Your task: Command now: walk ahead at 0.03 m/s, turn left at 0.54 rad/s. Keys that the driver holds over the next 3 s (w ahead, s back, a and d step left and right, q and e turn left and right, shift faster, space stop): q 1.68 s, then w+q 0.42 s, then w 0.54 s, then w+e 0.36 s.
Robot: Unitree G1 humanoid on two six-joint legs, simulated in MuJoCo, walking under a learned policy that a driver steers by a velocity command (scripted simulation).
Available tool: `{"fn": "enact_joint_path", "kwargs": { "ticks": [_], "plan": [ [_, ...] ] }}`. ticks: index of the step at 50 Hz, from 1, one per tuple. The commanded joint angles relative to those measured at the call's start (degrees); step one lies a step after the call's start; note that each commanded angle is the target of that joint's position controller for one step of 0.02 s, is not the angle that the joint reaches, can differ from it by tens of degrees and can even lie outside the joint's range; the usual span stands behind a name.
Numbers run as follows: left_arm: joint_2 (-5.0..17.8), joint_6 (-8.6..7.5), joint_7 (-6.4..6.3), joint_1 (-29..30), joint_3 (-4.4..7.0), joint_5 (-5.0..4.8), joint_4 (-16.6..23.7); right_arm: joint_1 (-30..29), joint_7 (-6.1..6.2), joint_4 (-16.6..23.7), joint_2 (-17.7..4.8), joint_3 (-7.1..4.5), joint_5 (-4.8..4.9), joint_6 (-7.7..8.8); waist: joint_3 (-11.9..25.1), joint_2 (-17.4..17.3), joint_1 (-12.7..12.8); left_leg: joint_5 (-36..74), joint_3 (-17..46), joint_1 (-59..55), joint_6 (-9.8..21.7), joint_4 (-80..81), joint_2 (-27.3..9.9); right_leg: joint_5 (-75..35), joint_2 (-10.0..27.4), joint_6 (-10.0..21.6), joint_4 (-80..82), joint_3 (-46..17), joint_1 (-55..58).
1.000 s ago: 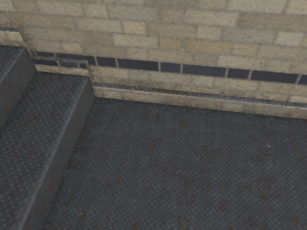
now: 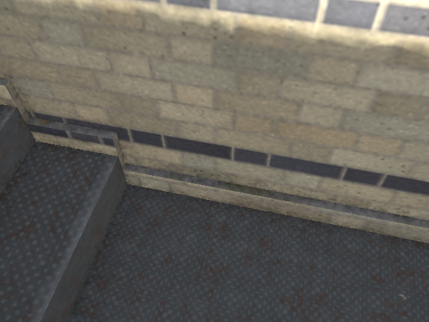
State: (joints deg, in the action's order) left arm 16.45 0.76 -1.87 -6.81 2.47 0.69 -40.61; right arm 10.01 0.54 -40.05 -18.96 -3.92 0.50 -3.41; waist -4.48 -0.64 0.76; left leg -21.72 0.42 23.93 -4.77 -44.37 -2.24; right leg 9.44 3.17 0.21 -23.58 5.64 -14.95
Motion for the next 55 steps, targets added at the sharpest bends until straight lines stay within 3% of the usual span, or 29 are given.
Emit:
{"fn": "enact_joint_path", "kwargs": {
  "ticks": [1,3,4,5,6,7,9,10,12,17,22,26,27,28,29,30,32,33,35,39,43,46,47,48,49,50,52,53,55],
  "plan": [
    [11.3,-0.61,0.07,2.8,3.23,-1.05,3.1,1.7,-0.72,4.0,-4.9,-1.16,-0.08,-0.03,10.0,10.1,-0.8,4.5,-2.5,-5.3,2.3,8.7,0.8,-16.6,15.0,11.3,3.7,-8.9,7.8],
    [10.4,-0.58,0.03,0.9,3.12,-2.14,1.1,3.8,-0.83,3.3,-5.8,-1.66,-0.51,-0.20,9.6,8.5,-1.9,12.4,-3.7,-13.0,5.7,18.6,3.1,-8.8,12.4,6.7,-1.2,-5.5,3.9],
    [8.4,-1.04,0.55,-1.7,2.63,-1.10,-0.1,5.0,0.13,3.4,-8.5,-2.58,-0.57,-0.41,10.0,3.1,-1.8,21.1,2.9,-20.0,8.6,21.9,-0.7,-1.0,9.5,2.0,-9.3,-0.8,-2.5],
    [4.5,-1.33,1.15,-1.7,1.31,2.26,2.2,5.8,1.59,5.1,-15.3,-3.83,-0.68,-0.64,10.4,-15.0,-0.3,43.5,23.6,-28.5,16.9,22.0,-16.1,24.6,1.4,-4.8,-27.1,4.5,-18.7],
    [6.3,-1.46,0.53,4.4,1.85,1.24,4.1,5.8,1.30,6.7,-15.4,-3.86,-3.01,0.41,11.6,-11.3,-5.2,38.9,29.6,-22.6,25.5,24.7,-20.1,30.0,-2.7,-6.0,-38.4,-5.1,-23.3],
    [7.9,-1.16,0.02,5.5,2.33,-0.31,3.9,4.6,0.99,6.2,-13.7,-3.37,-3.14,1.45,10.7,-7.4,-4.7,33.1,24.9,-21.9,23.9,25.3,-16.5,25.7,-1.5,-5.6,-43.3,-8.4,-24.2],
    [8.8,-0.17,-0.77,2.6,2.89,-0.13,2.2,-0.4,1.07,6.4,-9.6,-2.31,-0.60,2.25,8.3,-4.1,-2.1,24.7,20.3,-19.0,18.6,25.6,-12.0,17.7,-0.6,-5.2,-43.0,-9.7,-24.8],
    [8.9,0.05,-1.02,1.8,3.02,0.27,2.3,-2.2,1.26,6.6,-8.9,-1.82,-0.12,2.07,7.4,-5.0,-1.0,24.7,19.2,-16.2,18.0,26.0,-10.7,14.8,-1.1,-5.5,-43.1,-9.6,-23.1],
    [8.2,-0.14,-0.79,0.0,2.93,-0.08,2.3,-2.9,1.68,6.9,-7.8,-1.15,-0.70,1.69,8.5,-7.1,0.0,25.1,18.0,-14.6,17.9,26.2,-8.7,11.5,-2.8,-6.0,-42.2,-9.3,-19.9],
    [7.8,-1.11,-0.41,1.6,2.70,-0.95,2.9,-1.7,2.45,6.7,-9.4,-1.68,-0.74,1.75,8.0,-8.5,-1.6,15.9,21.4,-15.5,17.1,25.5,-7.6,9.4,-3.7,-5.8,-26.0,-10.3,-15.6],
    [8.1,-1.65,0.94,1.3,2.55,-0.91,3.2,-2.4,1.63,6.9,-10.9,-2.41,-0.87,1.58,7.2,-9.7,-2.1,16.4,27.6,-12.8,17.2,23.9,-6.6,11.8,-5.5,-4.6,-14.5,-10.5,-8.3],
    [9.2,-1.80,1.10,-5.2,3.01,-0.39,0.9,-3.3,1.45,6.4,-8.8,-1.85,0.89,1.18,9.4,-8.8,0.5,20.1,27.5,-10.6,12.8,18.8,-2.1,0.0,-3.7,-2.2,3.8,-9.6,4.7],
    [12.6,-1.60,0.81,-6.5,3.73,0.52,1.2,-1.7,1.48,6.3,-6.7,-1.35,0.39,1.15,10.6,-1.4,-0.2,8.9,22.7,-4.4,9.9,10.8,1.9,-3.1,5.5,1.2,5.9,-17.0,11.0],
    [17.2,-1.03,1.11,-3.7,4.40,2.86,1.2,-3.1,1.65,8.6,-5.9,-1.30,0.64,1.18,6.6,17.0,-2.2,-9.3,11.0,8.0,6.4,1.2,11.8,-13.1,14.9,10.0,8.4,-31.2,10.0],
    [12.9,-1.32,1.14,-1.3,3.32,3.71,3.6,-0.5,1.93,6.7,-11.0,-2.77,-0.57,1.37,8.1,13.5,-1.5,-14.4,11.3,8.1,3.5,-13.6,8.7,-17.6,19.5,15.5,8.1,-32.7,8.4],
    [10.3,-1.19,0.87,0.9,2.39,2.68,4.6,1.5,1.86,5.2,-12.9,-3.88,-0.09,1.25,8.2,9.9,-3.1,-11.0,10.6,7.6,2.5,-20.2,7.2,-18.2,17.5,14.4,7.0,-27.3,7.4],
    [8.1,-1.44,0.13,2.7,1.45,1.23,4.8,3.1,1.99,3.1,-10.1,-3.41,0.18,-0.23,6.7,7.3,-3.1,-4.6,9.2,9.5,0.5,-25.2,6.6,-16.3,12.5,11.1,5.3,-19.1,7.6],
    [8.8,-1.12,-0.35,1.7,1.31,0.32,4.1,2.7,1.79,3.6,-8.2,-2.89,0.05,-0.56,6.0,7.8,-2.7,-3.3,7.5,9.5,-0.5,-25.9,5.9,-16.9,11.4,10.8,5.5,-16.0,7.1],
    [9.4,-0.21,-1.59,-0.7,1.67,0.21,3.4,-0.6,0.82,5.6,-5.8,-1.63,0.17,0.19,5.2,9.0,-0.3,-1.8,4.6,10.9,-1.6,-21.3,4.0,-13.9,10.9,11.3,6.8,-13.3,9.9],
    [12.6,0.99,-2.41,-2.8,3.03,0.05,2.9,-4.9,-0.64,8.2,-4.4,-0.32,-0.05,1.88,6.4,9.1,3.5,-2.4,2.1,8.7,-2.2,-7.3,0.2,-13.1,13.4,11.9,6.8,-12.0,15.1],
    [14.0,0.44,-0.82,-0.5,3.85,-0.32,3.1,-1.0,-0.62,7.5,-6.1,-0.80,-0.14,1.58,7.9,11.9,2.0,0.1,-2.2,-1.5,-0.8,2.9,0.8,-18.0,13.8,11.4,4.8,-8.2,11.0],
    [12.1,-0.21,-0.26,-1.5,3.56,-3.23,1.4,3.5,-0.79,6.9,-6.7,-1.57,0.72,0.94,7.9,10.7,-0.9,9.9,-3.3,-10.7,4.0,17.5,2.2,-11.7,13.7,6.9,-0.5,-5.9,7.7],
    [9.9,-0.30,0.09,-4.5,2.96,-2.06,0.1,5.7,-0.53,6.4,-8.4,-2.43,0.53,0.94,8.1,6.4,-1.6,15.0,-1.0,-17.5,6.3,21.7,2.4,-5.8,11.5,3.2,-6.7,-2.2,2.3],
    [6.4,-0.53,0.62,-5.2,1.92,0.74,1.1,7.5,0.39,6.8,-13.7,-3.96,0.68,0.87,8.5,-8.4,-1.0,32.5,14.9,-26.4,11.0,23.7,-8.8,12.7,5.5,-2.4,-22.1,3.6,-10.8],
    [6.0,-0.73,0.05,0.5,1.62,1.58,5.6,5.6,0.19,9.1,-17.5,-4.69,-1.50,1.89,9.1,-16.0,-2.6,36.5,32.2,-24.0,23.7,24.9,-20.2,29.6,-1.8,-5.3,-34.6,-1.0,-22.8],
    [9.1,-0.74,-0.45,4.0,2.71,0.31,5.6,6.3,-0.37,8.7,-13.6,-3.88,-2.09,3.24,10.4,-8.3,-5.3,34.3,29.0,-23.9,24.8,25.4,-18.4,28.5,-0.9,-4.8,-41.5,-7.9,-23.5],
    [9.2,-0.25,-1.18,1.8,3.12,-1.10,3.5,2.3,-0.61,8.0,-10.6,-3.07,-0.71,4.52,8.7,-5.3,-2.5,28.0,20.4,-21.5,18.4,24.5,-12.3,19.9,0.5,-3.2,-41.4,-9.8,-22.6],
    [10.1,-0.12,-1.49,1.6,3.48,-0.82,3.6,-0.1,-0.34,8.4,-9.1,-2.38,0.10,4.18,7.7,-6.2,-1.7,28.8,19.6,-19.9,17.1,24.2,-11.1,17.0,0.3,-3.3,-40.5,-10.0,-22.4],
    [9.4,-0.31,-1.18,-0.3,3.58,-0.69,3.0,-0.8,0.27,8.7,-8.3,-1.64,-0.27,3.64,8.7,-8.3,-0.6,30.7,17.8,-16.2,16.9,24.4,-8.8,13.0,-1.6,-3.8,-41.6,-9.2,-18.0]
  ]
}}
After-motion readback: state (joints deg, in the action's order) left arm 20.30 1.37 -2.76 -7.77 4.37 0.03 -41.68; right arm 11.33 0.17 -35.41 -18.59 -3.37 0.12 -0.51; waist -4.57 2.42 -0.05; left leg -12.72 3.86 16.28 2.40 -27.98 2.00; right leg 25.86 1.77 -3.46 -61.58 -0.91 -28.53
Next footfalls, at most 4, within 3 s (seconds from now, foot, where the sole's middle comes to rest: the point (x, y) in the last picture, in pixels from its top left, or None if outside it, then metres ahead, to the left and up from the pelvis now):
0.08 left None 0.06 0.14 -0.78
0.52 right None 0.10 -0.08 -0.78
0.94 left None -0.04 0.16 -0.78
1.42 right None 0.11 0.00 -0.78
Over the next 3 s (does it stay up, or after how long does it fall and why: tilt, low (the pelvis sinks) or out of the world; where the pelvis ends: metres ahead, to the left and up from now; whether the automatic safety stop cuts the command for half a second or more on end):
stays up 0.02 0.63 0.12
